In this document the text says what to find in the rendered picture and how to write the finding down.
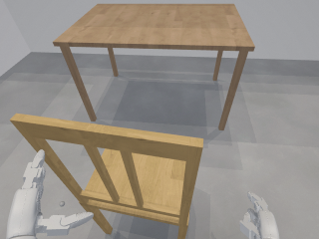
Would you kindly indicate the robot left hand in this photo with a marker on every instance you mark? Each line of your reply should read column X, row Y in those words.
column 23, row 216

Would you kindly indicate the table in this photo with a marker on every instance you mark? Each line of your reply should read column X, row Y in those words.
column 165, row 26

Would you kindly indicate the robot right hand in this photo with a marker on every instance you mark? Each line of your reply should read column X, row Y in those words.
column 264, row 226

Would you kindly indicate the chair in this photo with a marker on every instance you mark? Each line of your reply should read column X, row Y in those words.
column 141, row 173

